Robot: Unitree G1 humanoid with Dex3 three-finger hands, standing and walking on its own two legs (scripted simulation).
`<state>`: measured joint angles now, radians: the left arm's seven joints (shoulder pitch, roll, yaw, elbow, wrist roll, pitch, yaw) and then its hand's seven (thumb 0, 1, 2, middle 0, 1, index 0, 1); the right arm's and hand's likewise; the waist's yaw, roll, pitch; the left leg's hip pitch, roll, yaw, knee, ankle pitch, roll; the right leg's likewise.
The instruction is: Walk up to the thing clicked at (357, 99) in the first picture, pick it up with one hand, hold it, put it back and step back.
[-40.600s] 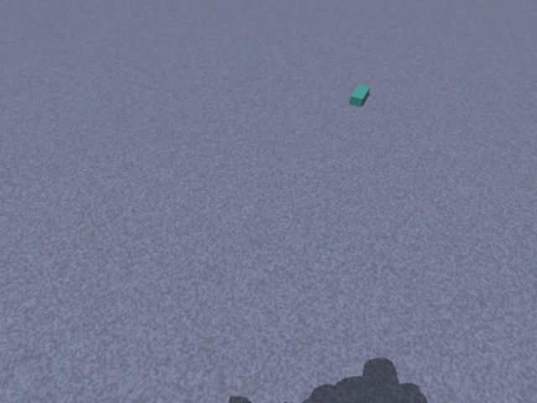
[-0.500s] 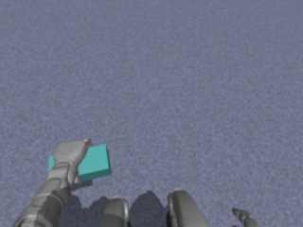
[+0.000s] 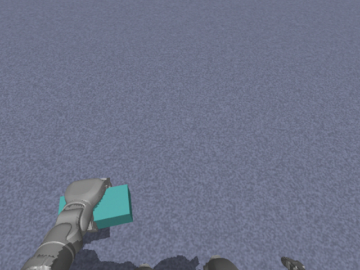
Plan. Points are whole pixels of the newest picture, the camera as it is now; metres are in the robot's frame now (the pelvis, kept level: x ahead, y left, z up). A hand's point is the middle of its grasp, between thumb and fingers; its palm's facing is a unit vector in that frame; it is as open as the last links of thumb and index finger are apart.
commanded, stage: lift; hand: left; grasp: from above
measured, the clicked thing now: (97, 209) +0.31 +0.21 -0.13
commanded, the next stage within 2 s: hold in 0.04 s
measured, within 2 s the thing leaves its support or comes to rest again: neither
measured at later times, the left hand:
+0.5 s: hand (82, 199) +0.31 +0.22 -0.05, palm faces -0.49 -0.03 -0.87, open 11.4 cm
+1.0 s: hand (80, 201) +0.30 +0.22 -0.03, palm faces -0.49 -0.03 -0.87, open 11.4 cm
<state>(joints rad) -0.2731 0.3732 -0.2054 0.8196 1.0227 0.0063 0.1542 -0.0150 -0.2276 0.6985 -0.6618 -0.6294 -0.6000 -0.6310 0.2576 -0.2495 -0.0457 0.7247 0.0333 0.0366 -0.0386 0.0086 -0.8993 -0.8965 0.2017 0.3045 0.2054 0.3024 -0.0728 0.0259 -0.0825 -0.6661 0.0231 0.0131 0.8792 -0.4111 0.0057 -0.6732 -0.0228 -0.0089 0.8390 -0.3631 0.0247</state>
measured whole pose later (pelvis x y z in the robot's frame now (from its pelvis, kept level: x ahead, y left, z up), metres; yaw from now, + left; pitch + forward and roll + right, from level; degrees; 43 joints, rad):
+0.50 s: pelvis +0.01 +0.01 +0.03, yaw +0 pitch +6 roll -1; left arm -0.26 0.39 -0.21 0.78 1.03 -0.04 0.08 -0.01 -0.23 0.70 -0.66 -0.63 -0.60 -0.63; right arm 0.24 -0.26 -0.06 0.72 0.04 0.05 -0.04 0.01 -0.89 -0.89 0.20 0.30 0.21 0.30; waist -0.04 0.03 -0.06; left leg -0.45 0.01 0.03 0.68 -0.35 0.01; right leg -0.46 -0.03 0.00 0.65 -0.30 0.03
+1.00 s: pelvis +0.01 +0.00 +0.03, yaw -1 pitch +3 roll +0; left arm -0.23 0.39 -0.21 0.72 1.02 -0.04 0.02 -0.01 -0.23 0.70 -0.67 -0.63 -0.61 -0.63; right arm 0.23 -0.26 -0.05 0.70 0.05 0.07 -0.04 0.01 -0.89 -0.89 0.20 0.30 0.20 0.30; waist -0.03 0.04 -0.03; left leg -0.36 0.02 0.04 0.60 -0.30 0.01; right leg -0.38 -0.03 0.01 0.57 -0.25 0.03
